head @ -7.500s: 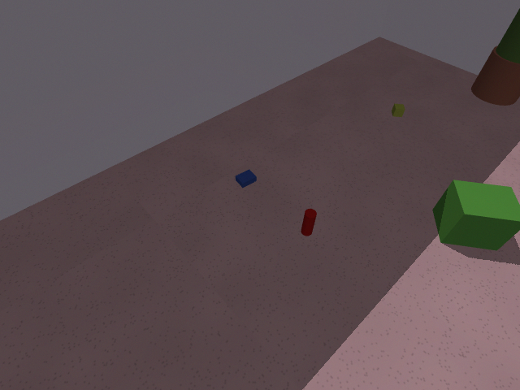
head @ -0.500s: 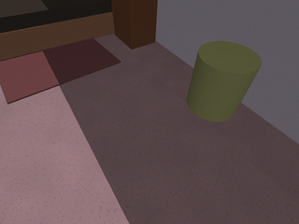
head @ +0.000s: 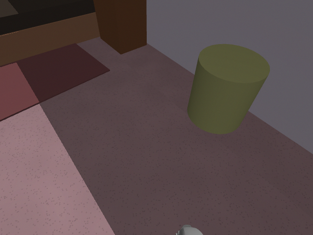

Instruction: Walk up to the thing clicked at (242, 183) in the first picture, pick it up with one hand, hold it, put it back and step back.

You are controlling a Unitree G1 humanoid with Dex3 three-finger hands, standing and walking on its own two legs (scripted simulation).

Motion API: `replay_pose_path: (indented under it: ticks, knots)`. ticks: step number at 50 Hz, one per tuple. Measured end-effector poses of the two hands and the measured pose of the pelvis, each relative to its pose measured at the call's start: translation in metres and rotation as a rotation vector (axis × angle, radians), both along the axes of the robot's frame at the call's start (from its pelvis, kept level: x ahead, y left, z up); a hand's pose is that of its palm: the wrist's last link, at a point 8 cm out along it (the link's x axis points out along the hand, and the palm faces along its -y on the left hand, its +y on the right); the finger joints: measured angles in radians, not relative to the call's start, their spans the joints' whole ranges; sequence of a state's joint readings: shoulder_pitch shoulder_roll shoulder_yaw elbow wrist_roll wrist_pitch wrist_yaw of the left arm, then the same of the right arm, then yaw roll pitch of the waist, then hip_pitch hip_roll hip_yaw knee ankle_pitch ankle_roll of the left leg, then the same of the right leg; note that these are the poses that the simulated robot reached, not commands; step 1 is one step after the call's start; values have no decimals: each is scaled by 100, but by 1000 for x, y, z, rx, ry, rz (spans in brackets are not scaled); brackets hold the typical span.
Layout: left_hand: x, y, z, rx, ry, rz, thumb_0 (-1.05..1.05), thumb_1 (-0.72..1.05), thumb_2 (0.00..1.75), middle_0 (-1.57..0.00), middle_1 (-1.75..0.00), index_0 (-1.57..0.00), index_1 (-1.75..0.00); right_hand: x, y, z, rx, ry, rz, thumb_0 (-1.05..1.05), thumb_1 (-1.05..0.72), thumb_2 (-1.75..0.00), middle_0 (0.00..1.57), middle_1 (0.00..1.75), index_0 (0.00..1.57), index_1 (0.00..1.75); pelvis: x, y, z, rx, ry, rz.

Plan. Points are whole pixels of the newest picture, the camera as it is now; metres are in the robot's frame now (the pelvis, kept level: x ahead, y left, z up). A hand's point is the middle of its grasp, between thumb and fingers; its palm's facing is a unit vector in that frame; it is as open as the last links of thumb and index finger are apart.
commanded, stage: walk up
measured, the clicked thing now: out of the picture -0.20 -1.27 -0.75
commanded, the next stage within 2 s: none
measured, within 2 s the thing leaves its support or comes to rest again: neither
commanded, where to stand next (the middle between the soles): +0.59 -0.02 m, yaw +0 degrees
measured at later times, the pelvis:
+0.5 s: pelvis +0.22 -0.03 -0.01, yaw +1 degrees
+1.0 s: pelvis +0.40 -0.06 -0.02, yaw +0 degrees
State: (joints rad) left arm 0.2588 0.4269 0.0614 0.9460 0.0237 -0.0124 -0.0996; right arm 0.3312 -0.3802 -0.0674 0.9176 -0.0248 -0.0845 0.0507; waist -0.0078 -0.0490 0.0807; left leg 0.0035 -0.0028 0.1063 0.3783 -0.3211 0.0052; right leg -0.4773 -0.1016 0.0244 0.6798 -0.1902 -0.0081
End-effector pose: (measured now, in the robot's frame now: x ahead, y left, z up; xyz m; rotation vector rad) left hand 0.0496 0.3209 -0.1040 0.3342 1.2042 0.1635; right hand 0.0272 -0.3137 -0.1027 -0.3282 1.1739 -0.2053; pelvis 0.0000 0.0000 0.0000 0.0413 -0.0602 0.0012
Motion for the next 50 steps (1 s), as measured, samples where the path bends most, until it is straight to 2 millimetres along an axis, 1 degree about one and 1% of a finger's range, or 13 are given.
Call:
replay_pose_path:
  ticks: [6,9,12,15,19,23,29,31,34,39,45,48,50]
  knots:
    - [94,-26,4,50,-96,-24,1,90,90,-20,-30,-20,-30,57,-26,-33,24,26,-12,1,-90,-90,21,30,21,30,64,-26,-18,-31,4,5]
    - [124,-40,14,53,-169,-11,1,90,90,-20,-30,-20,-30,94,-30,-33,36,29,17,1,-90,-90,20,30,21,30,88,-37,-14,-12,-4,4]
    - [139,-49,24,50,-175,10,0,90,90,-20,-30,-20,-30,136,-34,-22,44,-14,36,1,-90,-90,20,30,21,30,111,-40,-4,-3,-7,-3]
    - [148,-52,27,51,-139,12,0,90,90,-20,-30,-20,-30,175,-37,-11,44,-69,49,1,-90,-90,20,30,21,30,133,-41,2,-13,-1,-13]
    - [162,-48,22,44,-96,14,0,90,90,-21,-30,-20,-30,214,-40,-1,25,-78,66,1,-90,-90,20,30,21,30,163,-40,4,-39,11,-4]
    - [181,-36,10,28,-75,27,1,90,90,-21,-30,-21,-30,250,-37,4,-7,-41,98,1,-90,-90,20,30,21,30,197,-33,0,-59,22,10]
    - [220,-13,-22,9,-10,47,1,90,90,-20,-30,-20,-30,313,-18,6,-59,-82,118,1,-90,-90,20,30,21,30,252,-14,-16,-32,21,7]
    - [236,-13,-24,2,16,34,1,90,90,-20,-30,-20,-30,327,-12,11,-55,-118,99,1,-90,-90,20,30,21,30,267,-10,-14,-42,16,1]
    - [266,-14,-20,-6,17,8,1,90,90,-20,-30,-20,-30,340,-7,20,-48,-139,68,1,-90,-90,20,30,21,30,288,-11,-6,-43,8,-6]
    - [316,-20,-9,-7,-28,-9,1,91,90,-20,-30,-20,-30,352,-13,21,-37,-105,54,1,-90,-90,20,30,21,30,320,-18,-1,-25,1,-10]
    - [373,-38,5,32,-60,-43,1,91,90,-20,-30,-20,-30,374,-41,-1,-10,-69,30,1,-90,-90,21,30,21,30,362,-38,-7,-4,-4,-22]
    - [399,-48,8,75,-96,-40,1,90,90,-20,-30,-20,-30,393,-61,-22,5,-54,23,1,-90,-90,21,30,21,30,386,-55,-19,-12,-6,-20]
    - [409,-55,11,98,-128,-23,1,90,90,-20,-30,-20,-30,409,-69,-32,12,-35,25,1,-90,-90,20,30,21,30,398,-63,-22,-30,-12,-4]
